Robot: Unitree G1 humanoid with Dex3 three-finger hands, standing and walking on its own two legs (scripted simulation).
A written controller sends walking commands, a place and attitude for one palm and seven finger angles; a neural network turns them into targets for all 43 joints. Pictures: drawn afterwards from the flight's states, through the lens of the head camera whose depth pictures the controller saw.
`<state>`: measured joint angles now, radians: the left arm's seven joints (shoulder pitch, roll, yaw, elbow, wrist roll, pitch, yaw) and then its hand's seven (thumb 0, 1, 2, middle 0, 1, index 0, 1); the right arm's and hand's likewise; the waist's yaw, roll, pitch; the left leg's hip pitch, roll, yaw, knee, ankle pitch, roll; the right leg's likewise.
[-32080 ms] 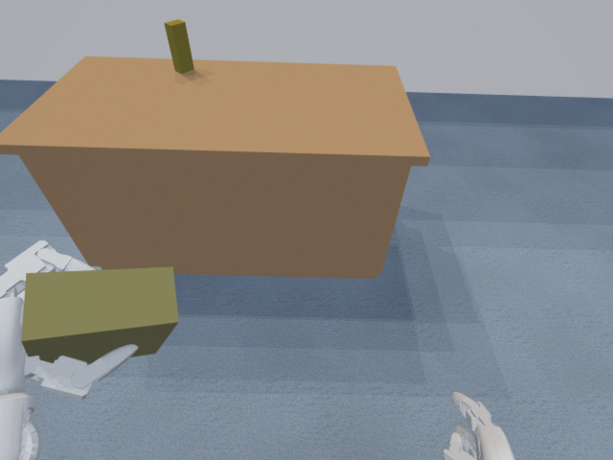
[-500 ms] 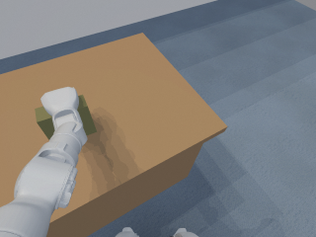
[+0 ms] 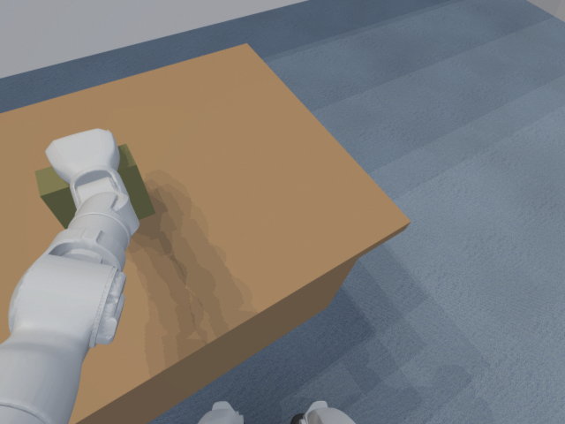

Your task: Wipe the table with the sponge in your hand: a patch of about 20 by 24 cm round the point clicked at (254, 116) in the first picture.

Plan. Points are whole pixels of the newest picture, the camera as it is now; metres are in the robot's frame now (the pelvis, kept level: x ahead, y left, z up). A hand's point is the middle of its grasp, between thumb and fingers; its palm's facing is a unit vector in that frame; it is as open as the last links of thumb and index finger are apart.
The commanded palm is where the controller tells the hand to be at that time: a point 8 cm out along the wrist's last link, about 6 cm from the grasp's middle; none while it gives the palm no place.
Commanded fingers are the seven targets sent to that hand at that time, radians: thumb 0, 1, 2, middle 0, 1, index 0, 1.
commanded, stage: wipe back along the third lane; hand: left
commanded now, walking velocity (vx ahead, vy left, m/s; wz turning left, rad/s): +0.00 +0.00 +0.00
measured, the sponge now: (105, 202) +0.47 +0.26 -0.02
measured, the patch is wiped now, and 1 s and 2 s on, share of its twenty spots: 1.00 1.00 1.00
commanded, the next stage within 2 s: none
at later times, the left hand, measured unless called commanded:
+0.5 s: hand (99, 189) +0.46 +0.26 +0.02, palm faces -0.07 -0.01 -1.00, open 9.8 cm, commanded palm +0.41 +0.22 +0.05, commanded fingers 0.00 0.10 1.30 -1.20 -1.60 -1.20 -1.60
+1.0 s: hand (113, 223) +0.40 +0.22 +0.02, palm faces -0.06 -0.02 -1.00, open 9.8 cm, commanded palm +0.35 +0.19 +0.04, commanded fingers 0.00 0.10 1.30 -1.20 -1.60 -1.20 -1.60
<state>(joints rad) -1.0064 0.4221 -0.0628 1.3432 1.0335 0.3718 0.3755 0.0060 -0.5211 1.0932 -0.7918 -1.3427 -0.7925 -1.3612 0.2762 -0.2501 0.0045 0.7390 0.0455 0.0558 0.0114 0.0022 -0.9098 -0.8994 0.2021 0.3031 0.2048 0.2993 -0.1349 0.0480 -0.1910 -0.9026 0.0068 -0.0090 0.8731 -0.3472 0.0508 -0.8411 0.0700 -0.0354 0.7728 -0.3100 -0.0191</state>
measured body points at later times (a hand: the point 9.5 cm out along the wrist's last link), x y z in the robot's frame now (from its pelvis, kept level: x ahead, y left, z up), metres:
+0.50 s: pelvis +0.04 +0.02 +0.02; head +0.10 +0.04 +0.46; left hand +0.46 +0.25 +0.07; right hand +0.14 -0.22 -0.11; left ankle +0.03 +0.08 -0.69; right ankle +0.02 -0.11 -0.69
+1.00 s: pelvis +0.05 +0.01 +0.03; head +0.07 +0.02 +0.48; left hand +0.40 +0.22 +0.08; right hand +0.26 -0.20 -0.07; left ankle +0.03 +0.08 -0.69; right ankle +0.02 -0.11 -0.69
